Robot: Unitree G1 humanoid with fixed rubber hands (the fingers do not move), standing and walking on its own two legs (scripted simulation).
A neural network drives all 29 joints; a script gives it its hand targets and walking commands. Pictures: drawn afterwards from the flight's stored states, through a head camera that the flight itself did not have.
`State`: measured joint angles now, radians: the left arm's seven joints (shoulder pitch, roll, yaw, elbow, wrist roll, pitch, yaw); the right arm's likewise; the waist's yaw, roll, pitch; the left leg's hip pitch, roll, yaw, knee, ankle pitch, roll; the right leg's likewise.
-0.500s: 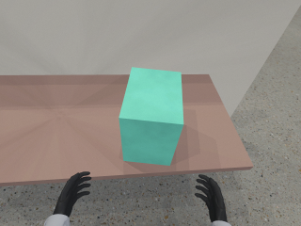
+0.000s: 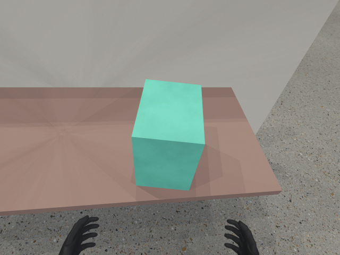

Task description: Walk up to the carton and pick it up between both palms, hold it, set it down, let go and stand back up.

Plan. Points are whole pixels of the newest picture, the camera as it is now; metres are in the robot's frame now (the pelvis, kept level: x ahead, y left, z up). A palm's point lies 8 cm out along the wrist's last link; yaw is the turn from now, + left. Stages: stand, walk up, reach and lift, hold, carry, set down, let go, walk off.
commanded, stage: set down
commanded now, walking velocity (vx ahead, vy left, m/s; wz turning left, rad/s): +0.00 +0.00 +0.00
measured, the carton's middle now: (167, 136) +0.44 +0.04 -0.01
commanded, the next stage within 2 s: let go in 1.36 s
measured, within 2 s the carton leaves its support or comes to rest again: neither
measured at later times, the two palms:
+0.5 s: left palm (78, 244) +0.15 +0.23 -0.08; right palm out of the picture +0.16 -0.18 -0.08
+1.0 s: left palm out of the picture +0.13 +0.22 -0.10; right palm out of the picture +0.14 -0.19 -0.11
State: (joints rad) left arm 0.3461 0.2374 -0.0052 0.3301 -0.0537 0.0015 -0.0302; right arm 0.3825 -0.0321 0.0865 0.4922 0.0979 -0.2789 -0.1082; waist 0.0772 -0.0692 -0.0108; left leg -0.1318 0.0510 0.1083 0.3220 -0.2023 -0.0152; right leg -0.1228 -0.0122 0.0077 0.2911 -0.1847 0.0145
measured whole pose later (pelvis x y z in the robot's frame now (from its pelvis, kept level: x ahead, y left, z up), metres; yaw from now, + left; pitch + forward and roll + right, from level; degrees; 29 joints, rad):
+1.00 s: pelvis -0.02 -0.01 +0.00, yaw +1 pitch +1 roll -1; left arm 0.07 0.18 0.02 0.51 0.06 0.48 -0.03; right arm 0.10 -0.05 0.00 0.72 0.02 0.09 -0.10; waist 0.04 -0.03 0.05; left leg -0.20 0.06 0.09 0.39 -0.20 -0.02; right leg -0.18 0.00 -0.01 0.36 -0.19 0.01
